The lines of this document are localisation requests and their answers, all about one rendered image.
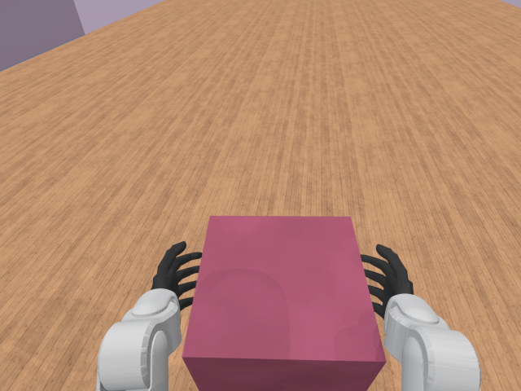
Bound robot right forearm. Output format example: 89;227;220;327
383;293;481;391

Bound robot left hand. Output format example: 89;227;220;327
151;241;202;311

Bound carton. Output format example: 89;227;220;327
182;216;387;391

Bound robot right hand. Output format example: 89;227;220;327
360;244;414;320

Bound robot left forearm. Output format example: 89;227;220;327
96;288;182;391

